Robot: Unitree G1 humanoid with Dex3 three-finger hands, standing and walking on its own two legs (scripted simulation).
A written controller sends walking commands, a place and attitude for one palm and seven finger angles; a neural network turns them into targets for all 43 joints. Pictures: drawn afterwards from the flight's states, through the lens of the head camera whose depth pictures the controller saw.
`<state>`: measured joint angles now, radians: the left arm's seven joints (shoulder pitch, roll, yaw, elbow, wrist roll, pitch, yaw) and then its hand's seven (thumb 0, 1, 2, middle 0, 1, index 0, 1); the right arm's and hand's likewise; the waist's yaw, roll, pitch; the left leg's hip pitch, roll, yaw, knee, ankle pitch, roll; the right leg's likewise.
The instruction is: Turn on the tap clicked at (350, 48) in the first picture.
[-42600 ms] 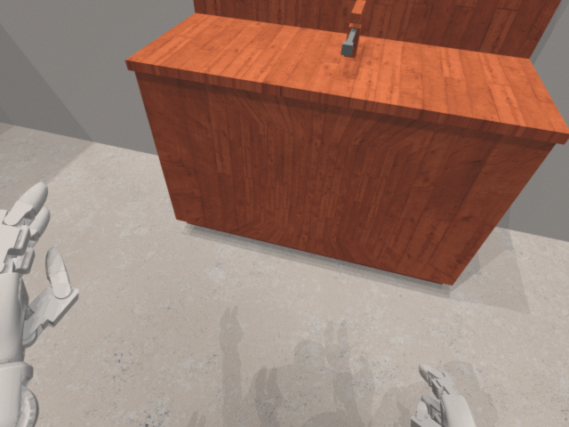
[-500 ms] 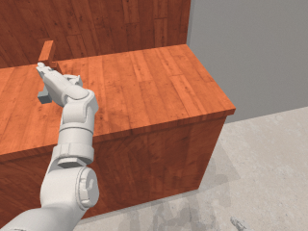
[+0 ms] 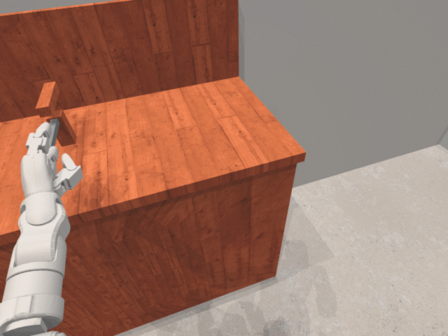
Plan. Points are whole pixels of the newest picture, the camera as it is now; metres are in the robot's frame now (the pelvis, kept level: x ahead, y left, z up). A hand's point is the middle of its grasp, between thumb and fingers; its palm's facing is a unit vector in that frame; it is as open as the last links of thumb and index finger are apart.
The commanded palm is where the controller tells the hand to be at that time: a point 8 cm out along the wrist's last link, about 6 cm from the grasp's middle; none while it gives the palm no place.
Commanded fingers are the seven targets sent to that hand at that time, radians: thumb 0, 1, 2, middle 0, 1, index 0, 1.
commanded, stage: draw the hand back beside the body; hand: left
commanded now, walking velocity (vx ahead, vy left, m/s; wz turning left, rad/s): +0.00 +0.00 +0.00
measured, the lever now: (47, 155) +0.45 +0.40 +0.11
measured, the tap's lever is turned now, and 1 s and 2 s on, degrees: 0 0 0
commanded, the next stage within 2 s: step back with the hand held close in 1.10 s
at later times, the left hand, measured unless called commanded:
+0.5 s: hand (43, 213) +0.25 +0.27 +0.17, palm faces +0.43 -0.88 -0.22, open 7.5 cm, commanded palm +0.21 +0.30 +0.18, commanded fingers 0.00 0.90 0.90 -0.20 -0.28 -0.20 -0.28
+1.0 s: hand (22, 253) +0.19 +0.27 +0.17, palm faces +0.46 -0.83 -0.32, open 7.4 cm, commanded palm +0.15 +0.31 +0.18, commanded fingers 0.00 0.90 0.90 -0.20 -0.30 -0.20 -0.30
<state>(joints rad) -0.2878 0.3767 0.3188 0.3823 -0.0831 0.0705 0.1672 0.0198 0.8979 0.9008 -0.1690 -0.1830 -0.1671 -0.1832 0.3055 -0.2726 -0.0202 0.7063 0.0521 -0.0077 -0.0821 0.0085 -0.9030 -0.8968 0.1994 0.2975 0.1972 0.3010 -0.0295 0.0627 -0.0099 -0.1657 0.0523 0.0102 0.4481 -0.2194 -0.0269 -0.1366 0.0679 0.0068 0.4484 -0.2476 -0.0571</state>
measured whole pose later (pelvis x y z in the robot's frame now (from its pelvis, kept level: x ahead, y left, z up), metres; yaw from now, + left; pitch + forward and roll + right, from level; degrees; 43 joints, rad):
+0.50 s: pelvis -0.01 +0.02 +0.01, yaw +1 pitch -7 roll +0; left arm 0.07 0.31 0.23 -0.07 -0.09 -0.08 0.11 0.02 0.90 0.90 -0.19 -0.26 -0.19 -0.26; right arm 0.15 -0.21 0.03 0.64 0.02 -0.08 -0.06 0.01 -0.90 -0.90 0.20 0.30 0.20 0.30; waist 0.06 0.05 0.04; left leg -0.07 0.02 0.01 0.36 -0.17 -0.01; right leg -0.03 0.04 0.00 0.34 -0.19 -0.03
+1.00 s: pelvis +0.00 +0.02 +0.01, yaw +2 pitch -7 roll +0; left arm 0.41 0.31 0.25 -0.38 -0.06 -0.09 0.12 0.02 0.90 0.90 -0.21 -0.30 -0.21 -0.30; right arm 0.18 -0.22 0.01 0.66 0.00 -0.12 -0.06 0.01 -0.90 -0.90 0.20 0.30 0.20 0.30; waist 0.07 0.06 0.04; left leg -0.07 0.01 -0.01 0.38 -0.19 -0.01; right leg -0.01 0.03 -0.01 0.35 -0.22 -0.02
